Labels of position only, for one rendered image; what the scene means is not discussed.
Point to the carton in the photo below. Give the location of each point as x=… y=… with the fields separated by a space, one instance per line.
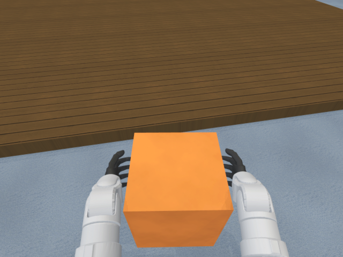
x=177 y=193

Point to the robot left forearm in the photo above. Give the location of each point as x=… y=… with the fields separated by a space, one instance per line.
x=102 y=220

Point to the robot right hand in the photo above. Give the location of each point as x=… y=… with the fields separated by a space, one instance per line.
x=237 y=165

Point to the robot left hand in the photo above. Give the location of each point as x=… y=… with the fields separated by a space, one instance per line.
x=115 y=162

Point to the robot right forearm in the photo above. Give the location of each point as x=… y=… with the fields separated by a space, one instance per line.
x=256 y=216

